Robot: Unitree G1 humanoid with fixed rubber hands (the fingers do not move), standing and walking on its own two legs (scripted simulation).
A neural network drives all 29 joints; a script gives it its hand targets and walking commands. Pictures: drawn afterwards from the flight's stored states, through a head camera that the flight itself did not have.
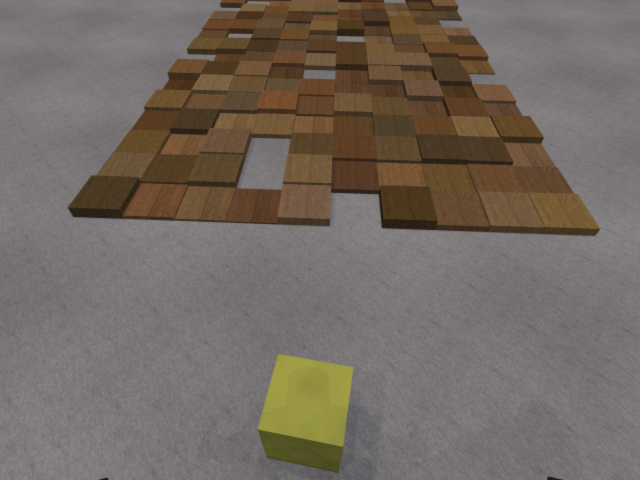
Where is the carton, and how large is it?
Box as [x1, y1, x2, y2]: [258, 354, 352, 472]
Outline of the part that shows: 278,354 258,426 258,431 266,456 270,458 338,472 344,435 352,367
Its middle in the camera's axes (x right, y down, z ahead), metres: -0.03 +0.50 +1.09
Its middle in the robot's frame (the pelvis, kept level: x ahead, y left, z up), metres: +0.44 +0.04 -0.66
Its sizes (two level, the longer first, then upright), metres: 0.210 0.200 0.250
